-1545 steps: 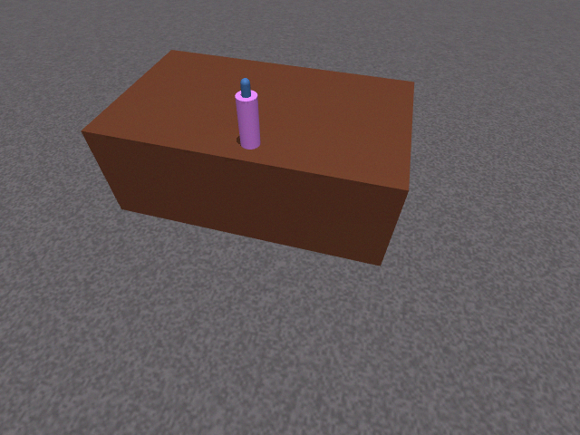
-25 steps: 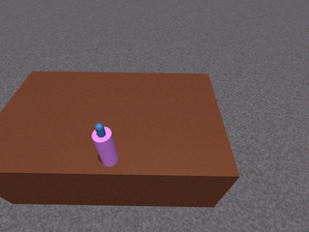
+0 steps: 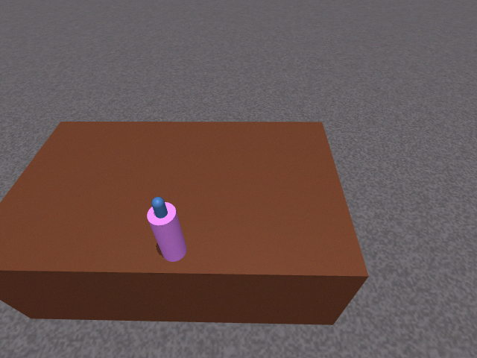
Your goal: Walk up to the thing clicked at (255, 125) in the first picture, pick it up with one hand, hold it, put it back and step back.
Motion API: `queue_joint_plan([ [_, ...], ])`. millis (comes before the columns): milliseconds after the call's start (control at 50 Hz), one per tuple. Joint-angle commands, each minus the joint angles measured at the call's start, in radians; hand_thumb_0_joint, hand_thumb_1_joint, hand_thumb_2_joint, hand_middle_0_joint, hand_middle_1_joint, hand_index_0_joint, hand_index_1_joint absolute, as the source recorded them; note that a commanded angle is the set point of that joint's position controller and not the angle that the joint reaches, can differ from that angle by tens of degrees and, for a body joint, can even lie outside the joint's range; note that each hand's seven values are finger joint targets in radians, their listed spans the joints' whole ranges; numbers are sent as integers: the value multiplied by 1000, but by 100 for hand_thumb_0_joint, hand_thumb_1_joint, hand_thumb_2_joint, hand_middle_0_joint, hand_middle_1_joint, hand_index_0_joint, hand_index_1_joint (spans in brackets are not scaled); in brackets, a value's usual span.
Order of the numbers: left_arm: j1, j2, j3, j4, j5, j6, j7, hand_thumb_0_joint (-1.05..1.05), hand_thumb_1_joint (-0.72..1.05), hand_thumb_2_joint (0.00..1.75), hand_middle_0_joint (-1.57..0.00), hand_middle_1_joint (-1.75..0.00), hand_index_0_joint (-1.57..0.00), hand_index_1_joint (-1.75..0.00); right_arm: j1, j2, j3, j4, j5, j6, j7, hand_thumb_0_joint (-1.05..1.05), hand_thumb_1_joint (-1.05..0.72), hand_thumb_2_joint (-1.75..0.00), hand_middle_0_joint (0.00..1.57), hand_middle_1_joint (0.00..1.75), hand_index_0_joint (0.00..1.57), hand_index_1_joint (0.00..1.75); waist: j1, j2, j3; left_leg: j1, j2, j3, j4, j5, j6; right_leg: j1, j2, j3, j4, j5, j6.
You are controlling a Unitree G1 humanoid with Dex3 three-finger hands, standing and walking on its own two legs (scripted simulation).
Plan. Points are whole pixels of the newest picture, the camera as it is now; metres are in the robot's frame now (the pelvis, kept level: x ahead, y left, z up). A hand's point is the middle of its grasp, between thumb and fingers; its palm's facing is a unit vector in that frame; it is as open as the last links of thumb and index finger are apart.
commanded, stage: stand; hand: left
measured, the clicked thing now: (166, 227) +0.49 +0.21 -0.20
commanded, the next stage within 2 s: step back in 1.56 s
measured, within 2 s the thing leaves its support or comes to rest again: neither
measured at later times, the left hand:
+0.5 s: hand out of the picture +0.08 +0.24 -0.15, palm faces -0.03 -0.94 -0.34, open 7.4 cm
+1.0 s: hand out of the picture +0.11 +0.25 -0.15, palm faces -0.03 -0.94 -0.34, open 7.4 cm
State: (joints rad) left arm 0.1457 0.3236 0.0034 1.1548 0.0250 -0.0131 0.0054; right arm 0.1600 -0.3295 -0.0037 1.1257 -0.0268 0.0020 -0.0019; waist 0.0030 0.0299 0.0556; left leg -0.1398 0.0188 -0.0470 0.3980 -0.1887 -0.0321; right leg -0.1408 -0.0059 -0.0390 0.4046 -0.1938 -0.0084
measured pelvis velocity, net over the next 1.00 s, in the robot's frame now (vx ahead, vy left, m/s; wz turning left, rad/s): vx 0.03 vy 0.00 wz -0.03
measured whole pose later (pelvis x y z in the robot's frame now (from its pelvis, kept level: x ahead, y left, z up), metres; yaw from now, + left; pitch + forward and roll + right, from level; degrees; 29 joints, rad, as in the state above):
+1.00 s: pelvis +0.03 +0.00 +0.01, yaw -2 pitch -2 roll +0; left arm 0.09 0.33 0.01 1.17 0.01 -0.01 0.00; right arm 0.11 -0.35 0.01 1.14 -0.02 -0.01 -0.01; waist 0.00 0.02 0.05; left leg -0.08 0.03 -0.02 0.32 -0.20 -0.03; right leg -0.09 0.00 -0.01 0.32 -0.19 0.00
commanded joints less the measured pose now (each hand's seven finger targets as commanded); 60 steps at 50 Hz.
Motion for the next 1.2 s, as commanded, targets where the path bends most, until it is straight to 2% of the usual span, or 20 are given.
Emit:
queue_joint_plan([
  [0,-56,218,37,-41,-4,-22,17,0,90,90,-20,-30,-20,-30,-33,-183,-36,-45,6,-21,-15,0,-90,-90,20,30,20,30,-2,-44,-8,-44,75,-72,-85,-27,46,-8,-115,141,-142,-90,-11],
  [40,-55,212,37,-35,-6,-23,16,0,90,90,-20,-30,-20,-30,-42,-183,-32,-41,5,-24,-16,0,-90,-90,20,30,20,30,2,-22,-28,-36,80,-72,-92,4,45,17,-114,133,-125,-15,-10],
  [60,-50,213,36,-30,-6,-22,15,0,90,90,-20,-30,-20,-30,-46,-188,-33,-41,7,-24,-15,0,-90,-90,20,30,20,30,4,-22,-22,-31,75,-71,-96,-7,41,4,-110,131,-130,-44,-8],
  [140,-59,214,37,-22,-7,-20,16,0,90,90,-20,-30,-20,-30,-48,-191,-30,-36,6,-23,-17,0,-90,-90,20,30,20,30,4,-21,-22,-34,85,-67,-98,10,44,20,-113,129,-129,-2,-9],
  [200,-66,222,39,-19,-10,-18,14,0,90,90,-20,-30,-20,-30,-42,-196,-28,-30,8,-22,-17,0,-90,-90,20,30,20,30,4,-21,-14,-38,80,-64,-106,-1,40,14,-112,134,-135,-35,-9],
  [340,-71,212,36,-11,-10,-18,12,0,90,90,-20,-30,-20,-30,-49,-198,-26,-30,9,-23,-17,0,-90,-90,20,30,20,30,1,-23,-17,-26,86,-61,-107,20,43,19,-112,133,-140,-6,-9],
  [380,-73,211,37,-13,-11,-19,13,0,90,90,-20,-30,-20,-30,-42,-205,-28,-27,11,-24,-18,0,-90,-90,20,30,20,30,0,-25,-36,-16,94,-61,-104,51,46,40,-117,134,-137,49,-10],
  [440,-71,217,38,-13,-10,-21,12,0,90,90,-20,-30,-20,-30,-46,-206,-28,-29,11,-24,-18,0,-90,-90,20,30,20,30,0,-33,-34,-9,92,-59,-106,54,44,35,-115,131,-144,39,-6],
  [620,-78,211,40,-18,-14,-21,11,0,90,90,-20,-30,-20,-30,-53,-208,-26,-28,12,-30,-20,0,-90,-90,20,30,20,30,1,-23,-81,30,104,-49,-106,177,41,83,-123,120,-114,218,-6],
  [780,-84,212,42,-23,-14,-18,11,0,90,90,-20,-30,-20,-30,-76,-216,-28,-34,11,-28,-21,0,-90,-90,20,30,20,30,1,-22,-64,40,106,-45,-115,153,40,57,-118,118,-124,184,-4],
  [980,-86,219,45,-32,-14,-21,13,0,90,90,-20,-30,-20,-30,-79,-223,-31,-39,14,-30,-21,0,-90,-90,20,30,20,30,-2,-29,-97,70,114,-38,-106,234,46,88,-126,118,-119,278,-3],
  [1020,-90,219,46,-32,-14,-21,13,0,90,90,-20,-30,-20,-30,-77,-219,-29,-39,14,-30,-21,0,-90,-90,20,30,20,30,-3,-36,-92,72,114,-36,-105,221,46,86,-127,119,-118,270,-3],
  [1100,-94,220,45,-38,-16,-17,11,0,90,90,-20,-30,-20,-30,-79,-219,-29,-37,11,-29,-19,0,-90,-90,20,30,20,30,-3,-27,-56,40,110,-39,-130,148,40,65,-120,121,-130,180,-5],
  [1140,-86,214,44,-36,-14,-14,10,0,90,90,-20,-30,-20,-30,-83,-224,-31,-37,12,-29,-20,0,-90,-90,20,30,20,30,0,-14,-57,36,108,-37,-130,135,42,67,-123,124,-136,179,-5],
  [1180,-82,221,46,-40,-13,-17,11,0,90,90,-20,-30,-20,-30,-79,-224,-32,-41,14,-32,-19,0,-90,-90,20,30,20,30,0,-19,-82,45,115,-41,-127,182,48,89,-125,121,-124,219,-8],
])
